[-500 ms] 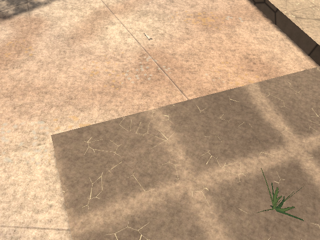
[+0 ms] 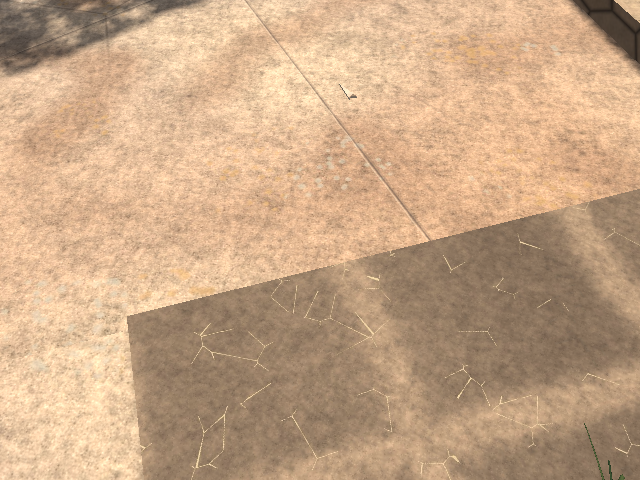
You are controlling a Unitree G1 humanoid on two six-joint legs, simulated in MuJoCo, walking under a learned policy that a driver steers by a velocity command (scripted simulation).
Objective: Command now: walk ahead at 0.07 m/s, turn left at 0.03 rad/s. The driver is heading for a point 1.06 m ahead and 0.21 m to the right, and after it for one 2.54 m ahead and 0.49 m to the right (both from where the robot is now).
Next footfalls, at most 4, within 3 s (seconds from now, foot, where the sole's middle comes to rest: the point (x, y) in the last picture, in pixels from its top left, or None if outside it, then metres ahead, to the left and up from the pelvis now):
0.08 left None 0.08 0.16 -0.77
1.14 right None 0.43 -0.10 -0.77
1.66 left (285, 347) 0.75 0.14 -0.77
2.22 right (417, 271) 0.96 -0.18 -0.77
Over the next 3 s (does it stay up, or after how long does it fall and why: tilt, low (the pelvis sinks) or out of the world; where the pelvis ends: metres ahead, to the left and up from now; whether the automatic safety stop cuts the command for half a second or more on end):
stays up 1.07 -0.18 -0.11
